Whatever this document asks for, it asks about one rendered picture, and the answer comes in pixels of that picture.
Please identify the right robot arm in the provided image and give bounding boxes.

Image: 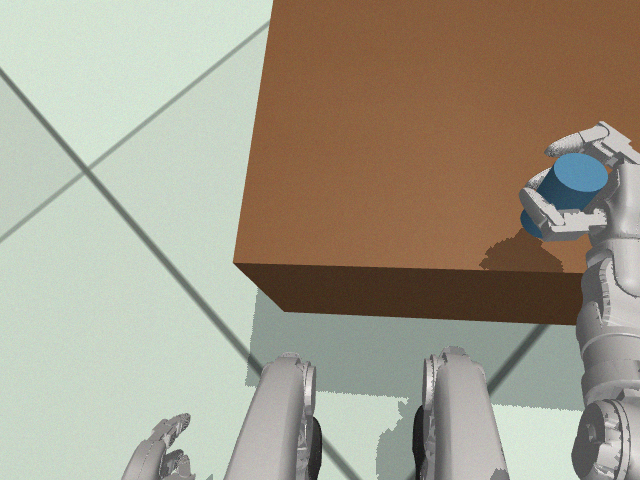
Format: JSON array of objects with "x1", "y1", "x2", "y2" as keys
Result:
[{"x1": 571, "y1": 237, "x2": 640, "y2": 480}]

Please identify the left robot hand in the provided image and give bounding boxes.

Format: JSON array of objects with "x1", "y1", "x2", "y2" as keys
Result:
[{"x1": 121, "y1": 413, "x2": 196, "y2": 480}]

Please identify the can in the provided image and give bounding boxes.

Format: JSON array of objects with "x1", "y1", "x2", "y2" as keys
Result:
[{"x1": 520, "y1": 153, "x2": 608, "y2": 239}]

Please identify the right robot hand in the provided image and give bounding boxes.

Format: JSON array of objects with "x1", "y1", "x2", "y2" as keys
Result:
[{"x1": 519, "y1": 121, "x2": 640, "y2": 247}]

